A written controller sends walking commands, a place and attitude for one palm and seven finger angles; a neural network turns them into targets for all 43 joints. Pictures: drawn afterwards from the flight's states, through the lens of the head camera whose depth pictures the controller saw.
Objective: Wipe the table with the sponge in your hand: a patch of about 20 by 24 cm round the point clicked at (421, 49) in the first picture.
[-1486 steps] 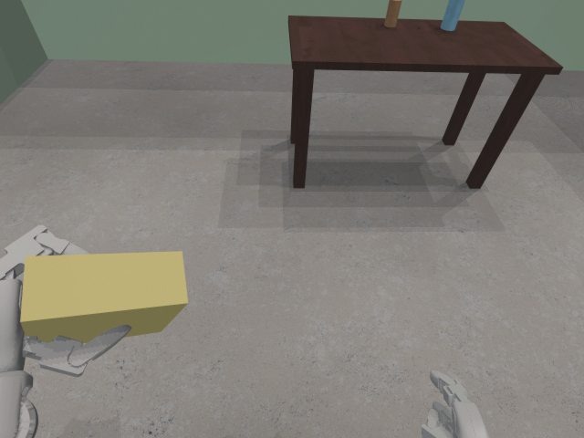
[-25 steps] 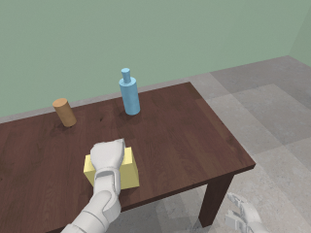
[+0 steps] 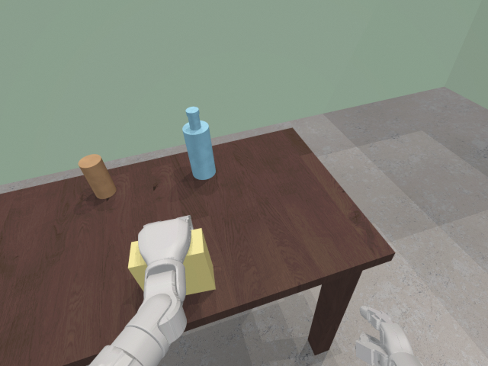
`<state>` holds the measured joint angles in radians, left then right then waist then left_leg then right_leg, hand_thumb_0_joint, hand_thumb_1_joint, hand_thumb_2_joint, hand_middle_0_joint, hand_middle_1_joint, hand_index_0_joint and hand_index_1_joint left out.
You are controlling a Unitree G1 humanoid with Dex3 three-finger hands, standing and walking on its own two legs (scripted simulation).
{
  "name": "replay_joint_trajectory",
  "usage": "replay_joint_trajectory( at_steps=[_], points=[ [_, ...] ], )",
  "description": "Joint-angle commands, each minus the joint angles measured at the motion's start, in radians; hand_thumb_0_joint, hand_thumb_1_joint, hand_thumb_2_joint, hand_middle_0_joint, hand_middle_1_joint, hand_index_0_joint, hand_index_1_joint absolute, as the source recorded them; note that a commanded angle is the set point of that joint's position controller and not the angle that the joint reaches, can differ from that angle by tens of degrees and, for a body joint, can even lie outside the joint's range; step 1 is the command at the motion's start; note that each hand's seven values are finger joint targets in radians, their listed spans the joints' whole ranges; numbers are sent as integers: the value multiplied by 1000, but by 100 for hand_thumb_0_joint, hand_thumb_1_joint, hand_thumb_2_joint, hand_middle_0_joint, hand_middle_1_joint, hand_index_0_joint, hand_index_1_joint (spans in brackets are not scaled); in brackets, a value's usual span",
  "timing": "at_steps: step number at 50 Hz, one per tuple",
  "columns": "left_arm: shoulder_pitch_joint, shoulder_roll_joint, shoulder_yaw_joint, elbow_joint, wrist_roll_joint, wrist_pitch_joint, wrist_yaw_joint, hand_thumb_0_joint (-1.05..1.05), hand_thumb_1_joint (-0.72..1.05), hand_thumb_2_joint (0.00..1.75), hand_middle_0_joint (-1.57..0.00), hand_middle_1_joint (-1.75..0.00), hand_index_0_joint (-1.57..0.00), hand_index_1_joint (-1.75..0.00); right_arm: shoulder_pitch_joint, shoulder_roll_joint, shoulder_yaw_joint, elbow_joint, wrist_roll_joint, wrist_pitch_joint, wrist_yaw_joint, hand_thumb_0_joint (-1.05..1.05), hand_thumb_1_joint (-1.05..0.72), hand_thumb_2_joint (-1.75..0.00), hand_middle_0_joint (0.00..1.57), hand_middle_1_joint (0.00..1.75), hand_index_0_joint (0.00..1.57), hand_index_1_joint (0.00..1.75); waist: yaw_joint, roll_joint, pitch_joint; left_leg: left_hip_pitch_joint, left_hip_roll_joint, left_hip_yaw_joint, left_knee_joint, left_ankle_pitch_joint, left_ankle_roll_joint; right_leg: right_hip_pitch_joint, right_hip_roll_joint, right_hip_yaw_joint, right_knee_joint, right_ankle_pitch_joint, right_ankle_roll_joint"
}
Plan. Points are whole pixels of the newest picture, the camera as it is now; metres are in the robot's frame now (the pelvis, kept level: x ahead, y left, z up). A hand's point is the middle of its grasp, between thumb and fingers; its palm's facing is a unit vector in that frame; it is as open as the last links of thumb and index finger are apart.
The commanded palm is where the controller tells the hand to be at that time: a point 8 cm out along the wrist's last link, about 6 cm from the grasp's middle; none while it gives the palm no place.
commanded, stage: slide back across to the middle lane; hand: left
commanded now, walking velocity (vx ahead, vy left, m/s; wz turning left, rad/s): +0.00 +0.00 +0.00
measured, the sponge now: (178, 273) +0.30 +0.18 -0.04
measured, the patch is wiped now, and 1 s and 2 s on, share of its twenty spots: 1.00 1.00 1.00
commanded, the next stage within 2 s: wipe forward along the middle lane in 0.68 s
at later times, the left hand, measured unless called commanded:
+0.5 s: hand (144, 269) +0.27 +0.22 +0.02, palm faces -0.02 -0.13 -0.99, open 9.7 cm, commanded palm +0.23 +0.22 +0.07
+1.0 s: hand (129, 270) +0.27 +0.25 +0.02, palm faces -0.04 -0.09 -1.00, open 9.7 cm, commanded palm +0.24 +0.24 +0.06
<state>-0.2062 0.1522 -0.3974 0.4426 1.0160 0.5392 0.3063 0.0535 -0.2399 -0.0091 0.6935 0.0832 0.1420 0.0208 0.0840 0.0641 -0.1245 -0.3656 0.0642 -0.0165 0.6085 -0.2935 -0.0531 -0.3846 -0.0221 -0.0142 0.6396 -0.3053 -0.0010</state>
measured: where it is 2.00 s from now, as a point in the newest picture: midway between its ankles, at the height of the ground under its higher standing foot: outside the picture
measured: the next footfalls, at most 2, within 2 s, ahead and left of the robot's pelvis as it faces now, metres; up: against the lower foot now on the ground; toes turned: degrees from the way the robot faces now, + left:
none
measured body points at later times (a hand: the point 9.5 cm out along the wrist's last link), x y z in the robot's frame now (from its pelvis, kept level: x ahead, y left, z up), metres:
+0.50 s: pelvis +0.01 +0.01 +0.01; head -0.01 -0.02 +0.45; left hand +0.26 +0.22 +0.08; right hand +0.26 -0.20 -0.07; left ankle +0.01 +0.16 -0.72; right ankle +0.02 -0.12 -0.72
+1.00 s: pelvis +0.01 +0.01 +0.00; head +0.00 -0.02 +0.45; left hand +0.26 +0.25 +0.07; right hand +0.24 -0.20 -0.09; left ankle +0.01 +0.16 -0.72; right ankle +0.02 -0.12 -0.72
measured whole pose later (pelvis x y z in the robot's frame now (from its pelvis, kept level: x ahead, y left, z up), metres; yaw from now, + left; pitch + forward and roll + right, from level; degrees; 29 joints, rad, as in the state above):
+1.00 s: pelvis +0.01 +0.01 +0.00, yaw +0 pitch +2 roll +0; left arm 0.00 0.27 -0.23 0.22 1.03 0.43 0.22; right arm 0.05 -0.24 0.00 0.70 0.06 0.07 -0.02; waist 0.10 0.06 -0.08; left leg -0.32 0.05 -0.02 0.58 -0.29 -0.05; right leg -0.33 -0.03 -0.01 0.59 -0.30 0.01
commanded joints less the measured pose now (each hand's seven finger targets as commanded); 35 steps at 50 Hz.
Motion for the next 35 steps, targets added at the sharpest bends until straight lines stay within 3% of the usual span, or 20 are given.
replay_joint_trajectory(
  at_steps=[1,2,4,6,9,11,14,18,19,21,24,26,29,31,34,35],
  points=[
    [-86,43,63,-83,-45,4,-23,0,10,130,-120,-160,-120,-160,-229,-98,-28,-180,3,-53,-6,0,-90,-90,20,30,20,30,14,-168,-83,50,-93,54,-82,83,70,70,47,-22,-159,76,-50],
    [-82,41,59,-95,-48,5,-27,0,10,130,-120,-160,-120,-160,-227,-98,-27,-183,3,-56,-6,0,-90,-90,20,30,20,30,13,-159,-90,58,-92,54,-83,90,70,76,46,-22,-159,86,-49],
    [-62,122,138,-109,-37,8,-25,0,10,130,-120,-160,-120,-160,-225,-107,-30,-175,-2,-54,-10,0,-90,-90,20,30,20,30,28,-161,-100,67,-92,51,-87,102,69,95,47,-10,-171,93,-53],
    [-27,89,102,-153,-36,11,-31,0,10,130,-120,-160,-120,-160,-237,-98,-26,-189,0,-56,-8,0,-90,-90,20,30,20,30,25,-165,-100,80,-94,54,-91,129,72,116,44,-18,-166,133,-50],
    [25,158,161,-198,-19,14,-42,0,10,130,-120,-160,-120,-160,-241,-107,-28,-190,-2,-59,-5,0,-90,-90,20,30,20,30,37,-150,-95,96,-93,48,-94,156,71,134,46,-6,-173,162,-54],
    [39,136,131,-249,-18,8,-52,0,10,130,-120,-160,-120,-160,-243,-99,-26,-197,-1,-65,-4,0,-90,-90,20,30,20,30,27,-155,-90,111,-93,51,-92,175,76,142,44,-11,-170,194,-51],
    [87,195,185,-288,-16,-2,-66,0,10,130,-120,-160,-120,-160,-242,-106,-26,-196,-4,-75,-5,0,-90,-90,20,30,20,30,36,-145,-81,122,-92,45,-99,188,75,153,46,0,-177,216,-52],
    [141,165,154,-332,-11,-27,-80,0,10,130,-120,-160,-120,-160,-239,-99,-24,-200,-6,-90,-5,0,-90,-90,20,30,20,30,29,-137,-65,135,-92,47,-96,203,77,146,46,-5,-174,244,-52],
    [154,204,193,-348,-8,-35,-80,0,10,130,-120,-160,-120,-160,-232,-105,-30,-198,-8,-93,-5,0,-90,-90,20,30,20,30,34,-126,-77,142,-91,40,-98,212,75,152,50,3,-174,248,-56],
    [139,153,136,-364,-7,-44,-88,0,10,130,-120,-160,-120,-160,-236,-96,-24,-203,-8,-95,-6,0,-90,-90,20,30,20,30,21,-124,-53,141,-90,42,-100,206,78,132,48,-11,-172,239,-53],
    [130,205,191,-369,-1,-62,-88,0,10,130,-120,-160,-120,-160,-223,-103,-30,-192,-13,-102,-13,0,-90,-90,20,30,20,30,26,-123,-62,147,-90,34,-104,185,77,125,53,-1,-181,200,-56],
    [147,186,177,-366,2,-71,-86,0,10,130,-120,-160,-120,-160,-228,-97,-27,-196,-14,-107,-17,0,-90,-90,20,30,20,30,28,-112,-65,144,-91,38,-103,192,78,125,49,-15,-170,211,-55],
    [150,243,240,-353,14,-78,-78,0,10,130,-120,-160,-120,-160,-222,-106,-29,-183,-18,-109,-23,0,-90,-90,20,30,20,30,35,-114,-59,141,-89,31,-108,191,73,123,53,-3,-176,200,-58],
    [144,207,205,-356,18,-80,-77,0,10,130,-120,-160,-120,-160,-222,-99,-26,-188,-18,-113,-24,0,-90,-90,20,30,20,30,31,-117,-68,139,-89,34,-103,200,75,123,51,-18,-163,218,-57],
    [183,282,288,-355,14,-84,-72,0,10,130,-120,-160,-120,-160,-211,-111,-28,-180,-21,-117,-29,0,-90,-90,20,30,20,30,42,-119,-87,139,-90,31,-102,212,72,146,53,-1,-164,245,-59],
    [191,241,247,-375,15,-83,-74,0,10,130,-120,-160,-120,-160,-220,-102,-24,-192,-21,-118,-29,0,-90,-90,20,30,20,30,40,-97,-97,135,-92,38,-104,211,74,151,47,-13,-158,246,-55]
  ],
)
